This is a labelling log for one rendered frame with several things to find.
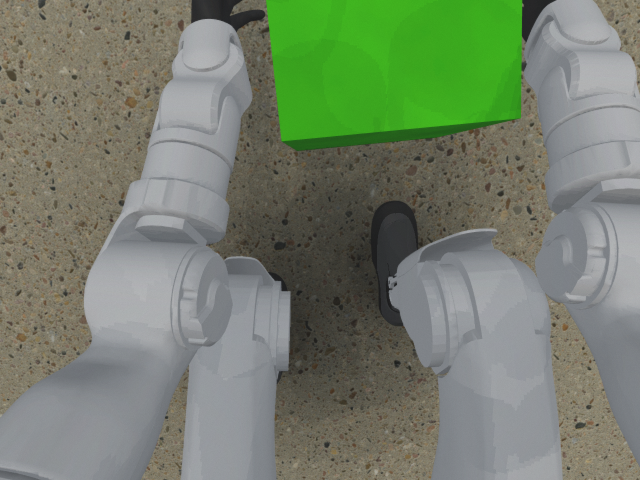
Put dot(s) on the carton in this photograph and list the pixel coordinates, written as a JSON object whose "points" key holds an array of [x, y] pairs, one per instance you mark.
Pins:
{"points": [[356, 72]]}

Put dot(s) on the left robot shin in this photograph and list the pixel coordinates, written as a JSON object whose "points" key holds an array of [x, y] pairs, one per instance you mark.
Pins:
{"points": [[248, 266]]}

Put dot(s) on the left robot forearm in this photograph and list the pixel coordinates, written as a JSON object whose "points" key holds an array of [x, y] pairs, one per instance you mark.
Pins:
{"points": [[181, 195]]}

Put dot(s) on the robot right upper arm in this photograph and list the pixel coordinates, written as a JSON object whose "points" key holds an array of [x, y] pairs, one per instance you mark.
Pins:
{"points": [[590, 262]]}

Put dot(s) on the right robot forearm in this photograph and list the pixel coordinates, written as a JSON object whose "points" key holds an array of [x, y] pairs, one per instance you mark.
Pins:
{"points": [[588, 105]]}

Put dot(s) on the robot left upper arm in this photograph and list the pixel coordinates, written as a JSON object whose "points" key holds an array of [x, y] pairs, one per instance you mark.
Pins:
{"points": [[150, 306]]}

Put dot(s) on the right robot foot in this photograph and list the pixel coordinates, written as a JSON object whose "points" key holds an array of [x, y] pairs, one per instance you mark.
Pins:
{"points": [[394, 237]]}

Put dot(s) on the robot left hand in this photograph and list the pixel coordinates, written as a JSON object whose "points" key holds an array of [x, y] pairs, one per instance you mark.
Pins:
{"points": [[221, 10]]}

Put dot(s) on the robot right hand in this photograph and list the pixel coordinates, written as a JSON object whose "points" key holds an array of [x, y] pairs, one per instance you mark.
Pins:
{"points": [[530, 13]]}

